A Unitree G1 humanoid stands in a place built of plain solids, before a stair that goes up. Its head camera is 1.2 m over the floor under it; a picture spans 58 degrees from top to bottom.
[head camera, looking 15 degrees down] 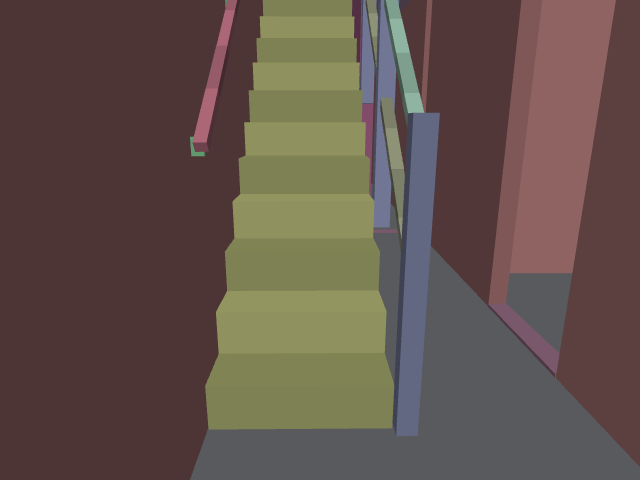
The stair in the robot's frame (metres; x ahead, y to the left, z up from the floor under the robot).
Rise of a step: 0.20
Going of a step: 0.25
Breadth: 0.75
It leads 1 degrees to the left of straight ahead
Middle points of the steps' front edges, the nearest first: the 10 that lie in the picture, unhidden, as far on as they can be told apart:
1.51 0.08 0.20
1.75 0.08 0.40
2.00 0.08 0.61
2.25 0.09 0.81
2.50 0.09 1.01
2.75 0.09 1.21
3.00 0.09 1.41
3.25 0.10 1.62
3.50 0.10 1.82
3.75 0.10 2.02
